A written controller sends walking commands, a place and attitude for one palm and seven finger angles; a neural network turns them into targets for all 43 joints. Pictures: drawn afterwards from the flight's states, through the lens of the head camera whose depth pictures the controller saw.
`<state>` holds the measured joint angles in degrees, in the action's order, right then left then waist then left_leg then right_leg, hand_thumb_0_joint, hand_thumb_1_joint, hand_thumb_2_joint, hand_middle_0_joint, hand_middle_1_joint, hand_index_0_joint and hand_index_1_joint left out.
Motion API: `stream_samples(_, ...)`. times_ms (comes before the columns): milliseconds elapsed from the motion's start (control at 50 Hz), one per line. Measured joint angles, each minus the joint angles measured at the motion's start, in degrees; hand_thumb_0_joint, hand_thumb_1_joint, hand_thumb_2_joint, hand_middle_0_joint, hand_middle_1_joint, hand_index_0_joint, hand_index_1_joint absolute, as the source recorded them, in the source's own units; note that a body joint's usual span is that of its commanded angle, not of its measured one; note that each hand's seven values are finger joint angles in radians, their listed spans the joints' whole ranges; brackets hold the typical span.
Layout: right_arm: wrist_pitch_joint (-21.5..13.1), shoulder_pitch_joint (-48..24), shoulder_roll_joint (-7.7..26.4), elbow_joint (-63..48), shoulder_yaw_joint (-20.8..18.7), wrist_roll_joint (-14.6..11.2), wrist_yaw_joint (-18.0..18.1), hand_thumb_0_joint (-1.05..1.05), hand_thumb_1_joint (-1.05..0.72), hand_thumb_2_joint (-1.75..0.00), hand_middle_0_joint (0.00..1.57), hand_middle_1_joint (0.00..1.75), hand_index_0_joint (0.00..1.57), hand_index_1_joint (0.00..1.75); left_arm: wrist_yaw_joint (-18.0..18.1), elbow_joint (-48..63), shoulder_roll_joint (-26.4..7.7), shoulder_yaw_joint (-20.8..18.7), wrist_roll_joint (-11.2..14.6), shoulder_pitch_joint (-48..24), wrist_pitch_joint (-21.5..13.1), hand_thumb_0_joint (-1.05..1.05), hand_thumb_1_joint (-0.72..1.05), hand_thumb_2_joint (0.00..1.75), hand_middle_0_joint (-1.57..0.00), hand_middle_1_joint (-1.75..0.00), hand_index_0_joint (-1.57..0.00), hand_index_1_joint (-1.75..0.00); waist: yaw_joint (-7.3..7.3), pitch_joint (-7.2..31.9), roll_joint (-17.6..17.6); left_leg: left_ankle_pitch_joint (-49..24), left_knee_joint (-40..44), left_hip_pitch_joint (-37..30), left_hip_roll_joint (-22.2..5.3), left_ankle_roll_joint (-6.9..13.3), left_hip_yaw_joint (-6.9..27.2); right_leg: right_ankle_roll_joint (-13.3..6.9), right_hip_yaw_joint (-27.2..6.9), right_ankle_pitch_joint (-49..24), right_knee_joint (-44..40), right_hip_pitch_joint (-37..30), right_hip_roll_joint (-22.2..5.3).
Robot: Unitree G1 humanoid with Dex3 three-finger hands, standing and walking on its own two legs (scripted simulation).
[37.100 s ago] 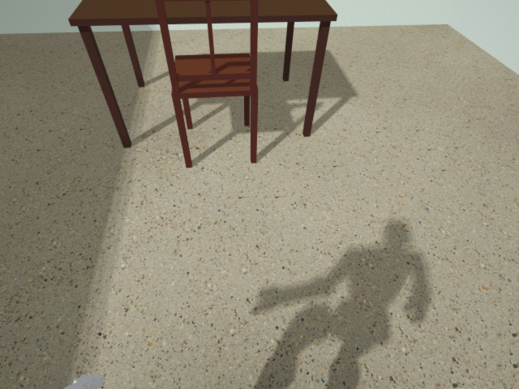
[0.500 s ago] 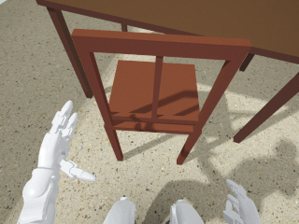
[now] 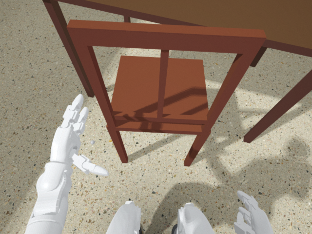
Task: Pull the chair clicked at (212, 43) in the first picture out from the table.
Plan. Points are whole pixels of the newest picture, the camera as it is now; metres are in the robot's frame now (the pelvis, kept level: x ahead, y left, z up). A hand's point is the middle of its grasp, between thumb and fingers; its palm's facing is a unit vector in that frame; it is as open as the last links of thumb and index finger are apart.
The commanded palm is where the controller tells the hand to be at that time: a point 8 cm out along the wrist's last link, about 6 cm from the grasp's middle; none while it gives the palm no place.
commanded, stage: aim the fingers beside a spindle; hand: left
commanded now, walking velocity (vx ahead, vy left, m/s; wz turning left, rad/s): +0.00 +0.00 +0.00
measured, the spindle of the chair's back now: (161, 89) +0.49 +0.00 +0.04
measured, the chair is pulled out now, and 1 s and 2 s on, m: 0.11 0.11 0.11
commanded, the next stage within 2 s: push the fingers through the gap in 0.88 s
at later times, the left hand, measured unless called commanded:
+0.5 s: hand (94, 135) +0.36 +0.17 +0.01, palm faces -0.01 -1.00 -0.05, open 16.9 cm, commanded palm +0.33 +0.22 +0.02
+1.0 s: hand (94, 134) +0.35 +0.17 +0.02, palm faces -0.01 -1.00 -0.06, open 16.9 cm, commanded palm +0.33 +0.22 +0.02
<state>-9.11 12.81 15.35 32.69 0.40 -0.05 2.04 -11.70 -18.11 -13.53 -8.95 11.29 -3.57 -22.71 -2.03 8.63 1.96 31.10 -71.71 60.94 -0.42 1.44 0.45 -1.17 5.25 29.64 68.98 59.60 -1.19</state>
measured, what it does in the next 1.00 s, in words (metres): stands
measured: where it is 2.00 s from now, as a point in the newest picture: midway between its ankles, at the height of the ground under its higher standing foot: outside the picture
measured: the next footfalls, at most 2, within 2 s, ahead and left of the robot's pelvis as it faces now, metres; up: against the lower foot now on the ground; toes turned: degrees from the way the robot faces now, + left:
none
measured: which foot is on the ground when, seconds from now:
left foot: down 0.00-1.00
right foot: down 0.00-1.00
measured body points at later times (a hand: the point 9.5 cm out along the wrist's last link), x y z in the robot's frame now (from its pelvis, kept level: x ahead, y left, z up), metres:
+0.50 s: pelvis +0.00 +0.00 -0.01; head +0.11 +0.01 +0.43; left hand +0.35 +0.23 +0.01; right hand +0.14 -0.25 -0.11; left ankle +0.03 +0.10 -0.63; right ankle +0.03 -0.11 -0.63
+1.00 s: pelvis +0.01 +0.01 +0.00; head +0.12 +0.01 +0.43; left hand +0.35 +0.23 +0.02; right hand +0.15 -0.25 -0.11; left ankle +0.03 +0.10 -0.63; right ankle +0.03 -0.11 -0.63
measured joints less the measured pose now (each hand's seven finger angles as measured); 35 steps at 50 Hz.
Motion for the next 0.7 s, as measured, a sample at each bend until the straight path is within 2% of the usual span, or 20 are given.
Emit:
stream_samples(200, 1.6, -0.8, -0.4, 0.0, 0.6, 0.1, -0.3, 0.01, -0.9, -0.9, 0.21, 0.3, 0.2, 0.3, 1.1, -7.1, -1.2, -2.5, -0.9, -6.5, 0.5, -0.01, -0.5, 0.3, -0.06, -0.08, -0.07, -0.08, -0.74, 0.2, -0.3, 0.5, -2.0, 3.0, -0.2, 0.0, -0.1, -0.1, -0.1, 0.4, 2.1, 3.1, 0.2)
stream_samples(340, 2.3, 0.1, -0.3, 0.5, 0.3, 0.1, -0.5, 0.01, -0.9, -0.9, 0.21, 0.3, 0.2, 0.3, 1.0, -4.8, -0.4, -1.1, -0.6, -5.7, -0.3, -0.01, -0.5, 0.3, -0.06, -0.08, -0.06, -0.08, -0.41, 0.2, 0.1, 0.5, -1.4, 2.5, -0.2, 0.3, -0.4, 0.2, -0.5, 0.2, 1.4, 2.7, 0.2)
stream_samples(520, 3.2, 0.1, -0.4, -0.1, 0.4, 0.1, -0.8, 0.01, -0.9, -0.9, 0.21, 0.3, 0.2, 0.3, 2.1, -7.6, -0.6, -2.2, -1.2, -6.2, -0.1, -0.01, -0.5, 0.3, -0.06, -0.08, -0.07, -0.08, -0.94, 0.3, -0.2, 0.7, -1.6, 2.8, -0.2, 0.4, -0.6, 0.3, -0.7, 0.4, 1.6, 3.1, 0.2)
stream_samples(700, 3.4, -0.3, -0.1, 0.5, 0.4, 0.0, -0.6, 0.01, -0.9, -0.9, 0.21, 0.3, 0.2, 0.3, 1.8, -7.6, -0.7, -1.3, -1.3, -7.5, -0.9, -0.01, -0.5, 0.3, -0.06, -0.08, -0.06, -0.08, -0.6, 0.3, -0.2, 0.7, -1.6, 2.8, -0.1, 0.5, -0.4, 0.4, -0.4, 0.4, 1.3, 2.9, 0.1)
